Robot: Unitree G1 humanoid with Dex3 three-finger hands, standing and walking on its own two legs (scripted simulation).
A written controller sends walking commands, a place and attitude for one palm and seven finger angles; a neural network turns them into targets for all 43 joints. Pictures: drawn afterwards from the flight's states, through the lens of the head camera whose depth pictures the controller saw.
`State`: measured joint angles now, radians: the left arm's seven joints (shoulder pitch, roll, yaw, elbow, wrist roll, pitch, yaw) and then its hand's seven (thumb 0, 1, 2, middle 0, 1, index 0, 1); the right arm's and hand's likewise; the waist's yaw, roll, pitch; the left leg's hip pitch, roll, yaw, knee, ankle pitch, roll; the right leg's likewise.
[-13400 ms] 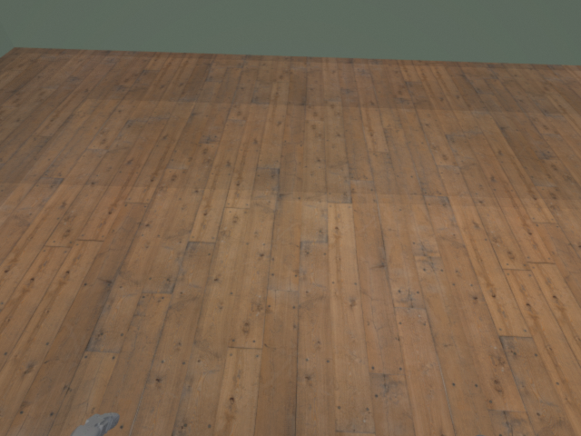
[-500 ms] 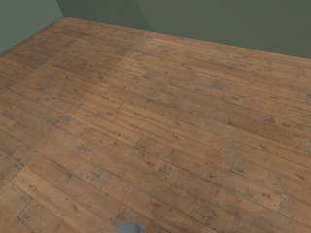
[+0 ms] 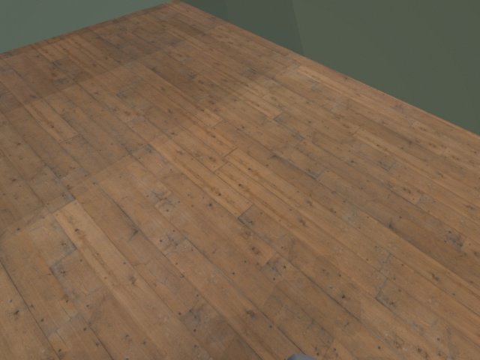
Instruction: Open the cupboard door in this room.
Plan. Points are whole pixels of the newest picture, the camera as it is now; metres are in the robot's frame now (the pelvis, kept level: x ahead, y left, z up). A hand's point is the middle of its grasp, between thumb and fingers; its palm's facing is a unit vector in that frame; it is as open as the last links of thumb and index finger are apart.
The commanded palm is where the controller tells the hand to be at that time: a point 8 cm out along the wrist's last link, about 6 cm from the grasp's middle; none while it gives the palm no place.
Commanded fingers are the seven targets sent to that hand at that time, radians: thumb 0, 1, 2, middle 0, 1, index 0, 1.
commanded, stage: turn or walk to find it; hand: left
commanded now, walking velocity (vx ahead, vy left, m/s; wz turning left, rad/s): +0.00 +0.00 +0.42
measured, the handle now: out of the picture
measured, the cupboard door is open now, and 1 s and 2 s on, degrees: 0 0 0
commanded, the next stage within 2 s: none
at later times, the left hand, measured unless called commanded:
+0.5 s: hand out of the picture +0.00 +0.13 -0.15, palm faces +0.24 -0.93 -0.27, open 7.4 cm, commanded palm none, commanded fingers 0.00 0.90 0.90 -0.20 -0.30 -0.20 -0.30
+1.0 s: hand out of the picture -0.10 +0.18 -0.17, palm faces +0.45 -0.85 -0.26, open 7.4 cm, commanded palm none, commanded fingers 0.00 0.90 0.90 -0.20 -0.30 -0.20 -0.30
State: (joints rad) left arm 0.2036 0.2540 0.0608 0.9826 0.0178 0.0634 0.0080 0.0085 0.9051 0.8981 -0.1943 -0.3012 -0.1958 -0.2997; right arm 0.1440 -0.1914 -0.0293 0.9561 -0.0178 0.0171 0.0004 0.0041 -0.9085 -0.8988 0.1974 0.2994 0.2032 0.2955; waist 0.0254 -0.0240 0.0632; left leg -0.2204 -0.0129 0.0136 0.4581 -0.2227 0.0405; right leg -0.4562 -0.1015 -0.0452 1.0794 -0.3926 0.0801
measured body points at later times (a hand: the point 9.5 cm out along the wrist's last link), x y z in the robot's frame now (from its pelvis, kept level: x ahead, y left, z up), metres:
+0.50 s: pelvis -0.03 -0.06 +0.00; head +0.01 -0.09 +0.45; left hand -0.01 +0.18 -0.13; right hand +0.05 -0.31 -0.17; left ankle -0.09 +0.10 -0.65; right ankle -0.01 -0.15 -0.74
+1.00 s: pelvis -0.06 -0.04 +0.00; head -0.04 -0.02 +0.45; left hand -0.12 +0.23 -0.15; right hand +0.13 -0.21 -0.14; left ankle -0.10 +0.07 -0.74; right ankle -0.01 -0.17 -0.68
